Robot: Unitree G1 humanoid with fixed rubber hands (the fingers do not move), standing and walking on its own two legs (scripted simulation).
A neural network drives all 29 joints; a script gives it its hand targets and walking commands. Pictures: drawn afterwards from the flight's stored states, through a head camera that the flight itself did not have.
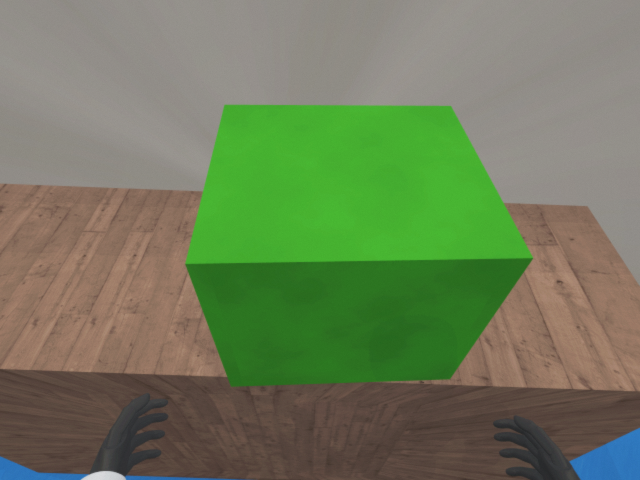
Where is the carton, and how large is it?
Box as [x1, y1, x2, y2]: [185, 105, 532, 386]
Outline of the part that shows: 224,105 185,264 231,386 449,378 532,258 451,107 379,105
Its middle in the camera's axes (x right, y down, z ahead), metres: +0.03 +0.00 +0.54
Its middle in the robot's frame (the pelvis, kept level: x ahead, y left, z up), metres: +0.41 -0.01 +0.07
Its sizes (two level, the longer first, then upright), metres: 0.316 0.280 0.276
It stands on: a pedestal, 0.71 m high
